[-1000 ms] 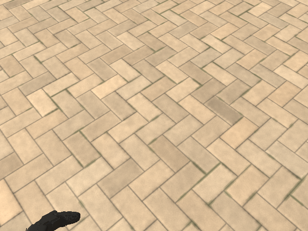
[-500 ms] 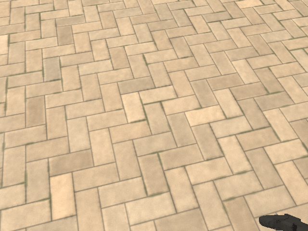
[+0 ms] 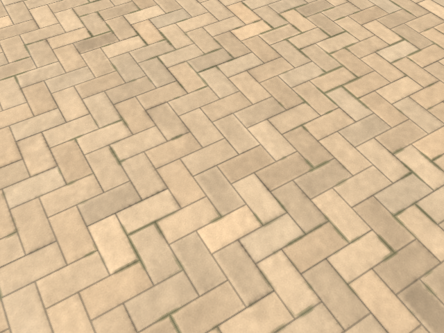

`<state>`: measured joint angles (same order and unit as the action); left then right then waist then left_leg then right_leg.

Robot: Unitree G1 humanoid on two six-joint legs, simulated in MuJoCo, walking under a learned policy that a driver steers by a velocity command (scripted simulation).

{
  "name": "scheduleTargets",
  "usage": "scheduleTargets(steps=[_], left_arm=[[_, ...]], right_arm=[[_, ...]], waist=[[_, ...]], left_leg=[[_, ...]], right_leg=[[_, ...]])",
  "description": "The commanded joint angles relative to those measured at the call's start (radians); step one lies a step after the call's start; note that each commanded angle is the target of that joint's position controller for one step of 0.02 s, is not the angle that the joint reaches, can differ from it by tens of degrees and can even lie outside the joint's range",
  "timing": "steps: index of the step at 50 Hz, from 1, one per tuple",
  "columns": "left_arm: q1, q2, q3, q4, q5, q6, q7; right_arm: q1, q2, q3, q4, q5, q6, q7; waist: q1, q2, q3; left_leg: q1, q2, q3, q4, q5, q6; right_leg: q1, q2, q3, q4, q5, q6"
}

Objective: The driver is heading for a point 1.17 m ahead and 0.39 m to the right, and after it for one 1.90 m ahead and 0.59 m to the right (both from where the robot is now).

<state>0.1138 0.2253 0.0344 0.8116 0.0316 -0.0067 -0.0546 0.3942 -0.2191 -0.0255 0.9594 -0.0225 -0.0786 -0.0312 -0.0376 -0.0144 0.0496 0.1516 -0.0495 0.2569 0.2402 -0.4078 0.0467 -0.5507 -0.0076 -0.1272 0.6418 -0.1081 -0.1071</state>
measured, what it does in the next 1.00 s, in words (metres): walks ahead, turning right: right foot, then left foot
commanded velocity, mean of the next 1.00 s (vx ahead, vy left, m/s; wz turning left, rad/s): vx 0.50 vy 0.00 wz -0.53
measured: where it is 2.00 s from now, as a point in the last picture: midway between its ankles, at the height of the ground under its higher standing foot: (335, 181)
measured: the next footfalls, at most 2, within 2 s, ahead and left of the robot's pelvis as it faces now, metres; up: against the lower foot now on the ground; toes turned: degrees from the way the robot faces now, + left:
right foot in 0.04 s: +0.17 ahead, -0.06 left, +0.00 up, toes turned -6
left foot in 0.54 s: +0.51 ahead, +0.05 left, +0.00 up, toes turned -21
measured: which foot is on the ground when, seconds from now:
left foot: down 0.00-0.06, up 0.08-0.52, down 0.54-1.00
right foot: up 0.00-0.02, down 0.04-0.56, up 0.58-1.00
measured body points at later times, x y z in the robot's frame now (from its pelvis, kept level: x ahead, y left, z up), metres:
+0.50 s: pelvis +0.28 -0.01 +0.01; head +0.32 -0.03 +0.46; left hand +0.35 +0.27 -0.11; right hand +0.43 -0.29 -0.09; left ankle +0.47 +0.08 -0.70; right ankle +0.13 -0.06 -0.73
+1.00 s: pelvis +0.52 -0.10 +0.01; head +0.55 -0.12 +0.46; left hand +0.83 -0.03 -0.08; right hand +0.35 -0.30 -0.12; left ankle +0.47 +0.06 -0.73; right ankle +0.58 -0.26 -0.70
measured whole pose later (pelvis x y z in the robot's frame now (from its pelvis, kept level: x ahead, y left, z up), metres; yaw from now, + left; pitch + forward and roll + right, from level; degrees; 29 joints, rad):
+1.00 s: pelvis +0.52 -0.10 +0.01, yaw -34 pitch +2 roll +2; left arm 0.05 0.25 0.02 0.69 0.04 0.00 -0.07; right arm 0.43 -0.25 -0.04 0.89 -0.02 -0.08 0.01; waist -0.08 -0.03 0.03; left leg 0.06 0.02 0.22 0.25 -0.33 -0.02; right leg -0.56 -0.04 -0.03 0.64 -0.13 -0.07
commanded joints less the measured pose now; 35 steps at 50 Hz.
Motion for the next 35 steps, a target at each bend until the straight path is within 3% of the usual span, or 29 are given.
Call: scheduleTargets(steps=[1,2,3,4,5,6,7,9,11,13,17,22,24,26,27,28,29,30,31,32,33,35], left_arm=[[0.157,0.104,0.033,-0.021,0.003,-0.014,0.012],[0.295,0.138,0.053,0.019,0.012,-0.024,0.021],[0.393,0.236,0.085,0.038,0.017,-0.023,0.037],[0.318,0.320,0.106,0.016,-0.001,-0.012,0.038],[0.300,0.291,0.104,0.016,-0.032,-0.006,0.039],[0.251,0.239,0.090,0.016,-0.032,-0.007,0.045],[0.214,0.184,0.075,0.019,-0.027,-0.009,0.047],[0.161,0.150,0.060,0.009,-0.032,-0.026,0.055],[0.182,0.171,0.062,0.014,-0.035,-0.046,0.051],[0.211,0.198,0.069,0.016,-0.034,-0.053,0.049],[0.284,0.201,0.072,0.021,-0.034,-0.046,0.048],[0.339,0.221,0.077,0.015,-0.019,-0.040,0.059],[0.298,0.238,0.081,-0.004,-0.014,-0.042,0.066],[0.236,0.255,0.084,-0.024,-0.014,-0.049,0.061],[0.227,0.229,0.076,-0.029,-0.023,-0.057,0.051],[0.267,0.132,0.050,-0.068,-0.048,-0.065,0.047],[0.339,0.132,0.046,-0.099,-0.041,-0.060,0.046],[0.332,0.187,0.052,-0.055,-0.013,-0.041,0.054],[0.265,0.186,0.051,-0.052,-0.006,-0.035,0.043],[0.241,0.164,0.048,-0.057,-0.008,-0.031,0.034],[0.223,0.157,0.048,-0.066,0.003,-0.021,0.025],[0.227,0.143,0.043,-0.068,0.007,0.000,0.011]], right_arm=[[-0.005,-0.202,-0.042,-0.041,-0.007,0.009,-0.015],[-0.034,-0.211,-0.045,-0.055,-0.002,0.014,-0.009],[-0.037,-0.166,-0.035,-0.090,0.000,0.007,0.000],[-0.028,-0.103,-0.027,-0.162,0.012,-0.003,0.022],[-0.123,-0.147,-0.028,-0.175,-0.006,-0.016,0.028],[-0.152,-0.142,-0.025,-0.193,0.008,-0.030,0.033],[-0.134,-0.144,-0.027,-0.182,0.011,-0.034,0.031],[-0.103,-0.128,-0.022,-0.177,-0.021,0.003,0.033],[-0.104,-0.113,-0.019,-0.188,-0.029,0.034,0.040],[-0.167,-0.106,-0.015,-0.218,-0.026,0.043,0.044],[-0.334,-0.103,-0.008,-0.277,-0.018,0.043,0.049],[-0.454,-0.121,0.000,-0.329,-0.006,0.025,0.053],[-0.403,-0.148,-0.007,-0.325,-0.004,0.016,0.050],[-0.215,-0.192,-0.026,-0.270,-0.003,0.003,0.036],[-0.078,-0.231,-0.040,-0.242,-0.015,-0.011,0.023],[0.054,-0.317,-0.060,-0.249,-0.042,-0.012,0.005],[-0.005,-0.357,-0.073,-0.249,-0.031,0.007,0.009],[-0.086,-0.258,-0.057,-0.269,-0.022,0.017,0.014],[-0.133,-0.176,-0.038,-0.275,-0.013,0.018,0.018],[-0.158,-0.146,-0.028,-0.268,-0.014,0.017,0.020],[-0.147,-0.141,-0.026,-0.252,-0.012,0.010,0.017],[-0.119,-0.146,-0.029,-0.230,-0.003,-0.010,0.022]], waist=[[0.108,0.129,-0.088],[0.184,0.091,-0.157],[0.214,-0.040,-0.239],[0.121,-0.236,-0.285],[0.154,-0.041,-0.223],[0.120,0.001,-0.114],[0.067,0.075,-0.031],[0.012,0.057,-0.019],[0.001,0.027,-0.034],[0.015,0.003,-0.023],[0.085,-0.043,-0.012],[0.133,-0.058,-0.022],[0.093,-0.069,-0.029],[-0.001,-0.055,-0.099],[-0.070,0.013,-0.185],[-0.095,0.161,-0.343],[-0.009,0.366,-0.380],[0.016,0.171,-0.231],[0.009,0.056,-0.120],[0.026,0.055,-0.062],[0.034,0.105,-0.039],[0.043,0.131,-0.043]], left_leg=[[-0.022,0.305,-0.027,0.372,1.344,0.043],[-0.128,0.286,-0.017,0.603,1.169,0.040],[-0.357,0.214,-0.009,0.934,0.646,0.019],[-0.793,-0.033,-0.146,1.260,-0.134,-0.031],[-0.900,0.049,-0.319,1.260,-0.045,-0.018],[-0.907,0.093,-0.317,1.184,0.044,-0.017],[-0.853,0.127,-0.305,1.080,0.081,-0.024],[-0.738,0.155,-0.303,0.966,0.094,-0.059],[-0.715,0.153,-0.276,0.896,0.106,-0.085],[-0.741,0.154,-0.256,0.798,0.171,-0.105],[-0.791,0.134,-0.247,0.574,0.327,-0.117],[-0.778,0.086,-0.260,0.398,0.363,-0.093],[-0.667,0.070,-0.281,0.322,0.316,-0.068],[-0.399,0.026,-0.264,0.254,0.253,-0.033],[-0.190,0.097,-0.323,0.203,0.240,0.001],[0.062,0.372,-0.632,0.151,0.003,0.062],[0.107,0.512,-1.060,0.015,-0.046,0.155],[-0.020,0.487,-0.974,0.026,-0.152,0.160],[-0.145,0.428,-0.804,0.015,-0.109,0.142],[-0.231,0.374,-0.661,-0.016,0.015,0.113],[-0.273,0.339,-0.564,-0.031,0.118,0.097],[-0.296,0.312,-0.449,-0.048,0.284,0.093]], right_leg=[[0.195,0.100,-0.043,-0.030,-0.146,-0.082],[0.392,0.103,0.006,-0.132,-0.125,-0.121],[0.616,-0.107,0.277,-0.172,-0.176,-0.192],[0.842,-0.333,0.860,-0.304,-0.089,-0.366],[0.793,-0.321,0.788,-0.352,-0.083,-0.349],[0.669,-0.302,0.671,-0.374,-0.043,-0.309],[0.537,-0.254,0.575,-0.397,0.065,-0.254],[0.407,-0.161,0.436,-0.417,0.193,-0.206],[0.368,-0.120,0.385,-0.422,0.293,-0.202],[0.353,-0.093,0.365,-0.435,0.299,-0.186],[0.415,-0.063,0.374,-0.415,0.282,-0.136],[0.536,-0.098,0.444,-0.336,0.357,-0.117],[0.526,-0.116,0.480,-0.292,0.376,-0.086],[0.462,-0.081,0.475,-0.128,0.489,-0.045],[0.379,-0.010,0.419,0.082,0.413,-0.019],[0.195,0.080,0.313,0.388,0.042,0.013],[-0.034,0.163,0.238,0.557,-0.453,0.020],[-0.098,0.064,0.252,0.642,-0.379,0.016],[-0.088,0.029,0.237,0.618,-0.295,0.022],[-0.063,-0.002,0.226,0.565,-0.252,0.031],[-0.048,-0.025,0.219,0.530,-0.236,0.040],[-0.026,-0.032,0.198,0.529,-0.199,0.054]])
Velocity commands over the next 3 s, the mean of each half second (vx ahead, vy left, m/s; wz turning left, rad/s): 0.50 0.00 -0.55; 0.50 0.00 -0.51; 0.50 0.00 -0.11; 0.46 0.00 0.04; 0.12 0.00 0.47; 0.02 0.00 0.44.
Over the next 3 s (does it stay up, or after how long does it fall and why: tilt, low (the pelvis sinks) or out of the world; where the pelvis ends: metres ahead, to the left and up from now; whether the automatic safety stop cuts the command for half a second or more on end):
stays up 1.02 -0.43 0.01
